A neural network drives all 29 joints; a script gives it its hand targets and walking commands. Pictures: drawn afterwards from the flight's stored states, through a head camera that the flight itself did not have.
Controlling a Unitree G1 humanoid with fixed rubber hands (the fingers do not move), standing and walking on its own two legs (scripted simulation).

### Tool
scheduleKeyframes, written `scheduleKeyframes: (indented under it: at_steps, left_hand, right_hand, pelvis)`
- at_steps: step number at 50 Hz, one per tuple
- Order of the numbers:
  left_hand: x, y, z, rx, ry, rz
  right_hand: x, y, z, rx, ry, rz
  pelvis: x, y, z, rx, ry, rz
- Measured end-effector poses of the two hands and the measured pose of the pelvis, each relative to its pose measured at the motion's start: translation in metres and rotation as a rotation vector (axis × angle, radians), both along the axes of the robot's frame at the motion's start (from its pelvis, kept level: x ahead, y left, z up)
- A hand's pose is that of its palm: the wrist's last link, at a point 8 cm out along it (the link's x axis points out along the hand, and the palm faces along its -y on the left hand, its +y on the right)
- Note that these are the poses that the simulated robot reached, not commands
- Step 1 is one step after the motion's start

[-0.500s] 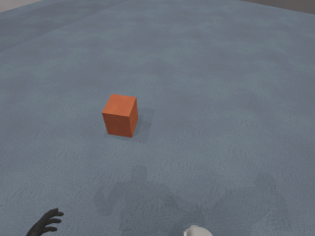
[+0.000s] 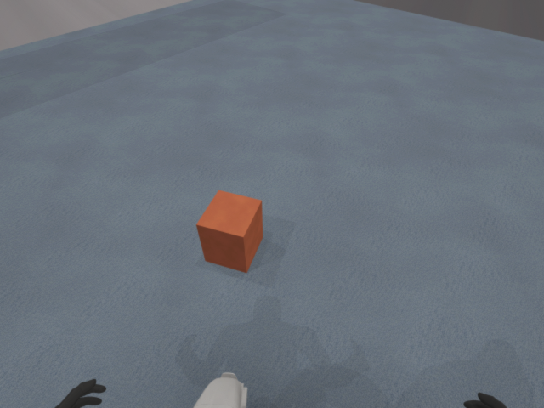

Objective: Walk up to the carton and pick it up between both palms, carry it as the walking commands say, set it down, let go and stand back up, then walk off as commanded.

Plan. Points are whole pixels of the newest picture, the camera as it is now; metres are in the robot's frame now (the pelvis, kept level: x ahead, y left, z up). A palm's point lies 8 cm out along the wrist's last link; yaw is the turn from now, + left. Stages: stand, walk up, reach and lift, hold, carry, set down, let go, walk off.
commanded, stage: walk up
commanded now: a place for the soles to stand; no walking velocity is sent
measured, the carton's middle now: (232, 231) +0.93 +0.20 -0.62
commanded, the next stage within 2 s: none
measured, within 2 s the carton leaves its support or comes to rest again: neither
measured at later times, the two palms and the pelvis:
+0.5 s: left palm (70, 365) +0.20 +0.33 -0.06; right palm (465, 346) +0.25 -0.31 -0.09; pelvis +0.14 +0.00 -0.01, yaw +4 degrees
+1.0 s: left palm (68, 278) +0.36 +0.41 -0.07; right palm (403, 285) +0.37 -0.24 -0.09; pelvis +0.27 +0.08 -0.02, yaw +8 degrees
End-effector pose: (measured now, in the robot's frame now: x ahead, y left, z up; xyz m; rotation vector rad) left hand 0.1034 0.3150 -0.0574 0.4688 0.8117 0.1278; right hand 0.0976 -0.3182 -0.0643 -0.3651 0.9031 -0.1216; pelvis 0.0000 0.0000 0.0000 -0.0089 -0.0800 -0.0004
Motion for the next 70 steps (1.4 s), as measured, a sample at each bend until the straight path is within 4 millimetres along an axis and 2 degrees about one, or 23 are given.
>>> scheduleKeyframes:
  at_steps: [3,5,9,12,15,18,21,25,31,35,39,41,44,47,52,56,59,62,66,70]
  left_hand:
    - [0.026,0.011,-0.013,-0.021,-0.015,0.015]
    - [0.047,0.019,-0.025,-0.027,-0.017,0.014]
    - [0.083,0.023,-0.020,-0.026,-0.032,0.014]
    - [0.098,0.023,-0.018,-0.016,-0.023,0.014]
    - [0.106,0.020,-0.015,-0.002,-0.008,0.022]
    - [0.108,0.013,-0.013,0.016,0.011,0.035]
    - [0.099,0.010,-0.011,0.031,0.046,0.066]
    - [0.095,0.015,0.002,0.056,0.088,0.097]
    - [0.114,0.031,0.012,0.070,0.103,0.114]
    - [0.139,0.046,0.003,0.049,0.083,0.123]
    - [0.176,0.067,-0.014,0.019,0.035,0.129]
    - [0.198,0.078,-0.023,0.011,0.023,0.125]
    - [0.228,0.087,-0.017,0.011,-0.010,0.123]
    - [0.246,0.093,-0.011,0.017,-0.017,0.121]
    - [0.256,0.094,-0.009,0.032,0.017,0.143]
    - [0.264,0.087,-0.006,0.051,0.046,0.157]
    - [0.265,0.077,-0.005,0.067,0.063,0.164]
    - [0.260,0.075,0.001,0.083,0.094,0.197]
    - [0.260,0.079,0.013,0.104,0.131,0.212]
    - [0.271,0.089,0.016,0.109,0.138,0.219]
  right_hand:
    - [0.035,0.010,0.001,-0.024,-0.017,0.013]
    - [0.050,0.013,-0.005,-0.049,-0.021,0.005]
    - [0.056,0.022,-0.013,-0.054,0.041,-0.006]
    - [0.058,0.021,-0.019,-0.053,0.091,-0.008]
    - [0.063,0.017,-0.025,-0.040,0.121,-0.007]
    - [0.079,0.009,-0.032,-0.023,0.125,-0.007]
    - [0.110,0.006,-0.034,-0.009,0.095,0.005]
    - [0.155,0.008,-0.026,-0.001,0.052,0.038]
    - [0.206,0.024,-0.018,0.010,0.018,0.070]
    - [0.236,0.040,-0.014,0.003,0.008,0.090]
    - [0.263,0.058,-0.013,-0.032,0.003,0.099]
    - [0.268,0.065,-0.019,-0.053,0.009,0.088]
    - [0.267,0.076,-0.023,-0.053,0.060,0.086]
    - [0.267,0.081,-0.025,-0.056,0.105,0.086]
    - [0.278,0.081,-0.032,-0.044,0.139,0.090]
    - [0.298,0.073,-0.038,-0.025,0.141,0.090]
    - [0.323,0.066,-0.044,-0.008,0.129,0.092]
    - [0.352,0.068,-0.043,0.004,0.110,0.115]
    - [0.389,0.073,-0.037,0.014,0.074,0.135]
    - [0.415,0.085,-0.035,0.021,0.058,0.144]
  pelvis:
    - [0.030,0.011,-0.008,-0.021,0.003,0.014]
    - [0.047,0.019,-0.018,-0.025,0.008,0.013]
    - [0.065,0.025,-0.017,-0.005,0.007,0.030]
    - [0.075,0.024,-0.015,0.004,0.010,0.037]
    - [0.089,0.019,-0.015,0.018,0.012,0.043]
    - [0.105,0.010,-0.016,0.037,0.024,0.048]
    - [0.123,0.002,-0.015,0.040,0.039,0.060]
    - [0.144,0.003,-0.006,0.041,0.039,0.076]
    - [0.177,0.018,0.000,0.023,0.027,0.086]
    - [0.202,0.033,-0.003,0.001,0.010,0.097]
    - [0.233,0.055,-0.014,-0.031,0.001,0.109]
    - [0.244,0.066,-0.022,-0.029,0.000,0.108]
    - [0.251,0.074,-0.019,-0.015,-0.002,0.123]
    - [0.258,0.079,-0.016,-0.009,0.002,0.132]
    - [0.278,0.078,-0.015,0.007,0.001,0.142]
    - [0.298,0.069,-0.015,0.026,0.018,0.144]
    - [0.316,0.060,-0.017,0.040,0.040,0.147]
    - [0.331,0.056,-0.013,0.042,0.047,0.164]
    - [0.349,0.060,-0.006,0.046,0.048,0.168]
    - [0.367,0.070,-0.004,0.040,0.037,0.170]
